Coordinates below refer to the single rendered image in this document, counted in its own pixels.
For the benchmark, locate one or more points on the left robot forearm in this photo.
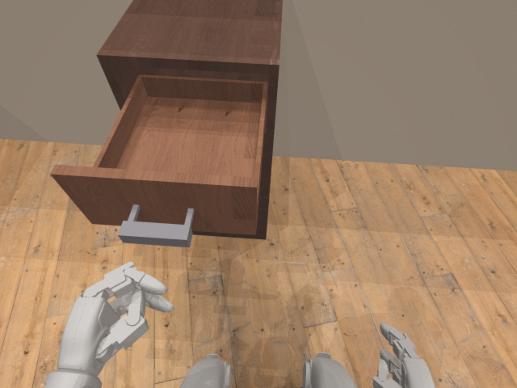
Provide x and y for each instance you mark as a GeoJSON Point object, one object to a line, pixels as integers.
{"type": "Point", "coordinates": [72, 378]}

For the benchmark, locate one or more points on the cabinet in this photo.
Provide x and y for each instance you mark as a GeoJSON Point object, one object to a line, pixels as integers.
{"type": "Point", "coordinates": [221, 39]}

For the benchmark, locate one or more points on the robot right hand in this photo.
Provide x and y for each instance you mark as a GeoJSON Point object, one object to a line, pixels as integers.
{"type": "Point", "coordinates": [413, 372]}

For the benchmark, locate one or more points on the handle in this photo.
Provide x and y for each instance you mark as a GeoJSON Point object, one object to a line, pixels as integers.
{"type": "Point", "coordinates": [161, 234]}

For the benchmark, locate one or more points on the robot right shin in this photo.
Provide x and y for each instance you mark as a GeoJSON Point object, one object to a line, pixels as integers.
{"type": "Point", "coordinates": [323, 354]}

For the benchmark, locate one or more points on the robot left thigh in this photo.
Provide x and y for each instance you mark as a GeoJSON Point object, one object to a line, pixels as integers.
{"type": "Point", "coordinates": [208, 373]}

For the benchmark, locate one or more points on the robot left hand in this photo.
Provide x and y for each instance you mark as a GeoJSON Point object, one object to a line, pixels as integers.
{"type": "Point", "coordinates": [83, 343]}

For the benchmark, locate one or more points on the drawer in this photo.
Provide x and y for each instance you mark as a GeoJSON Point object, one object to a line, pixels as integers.
{"type": "Point", "coordinates": [178, 143]}

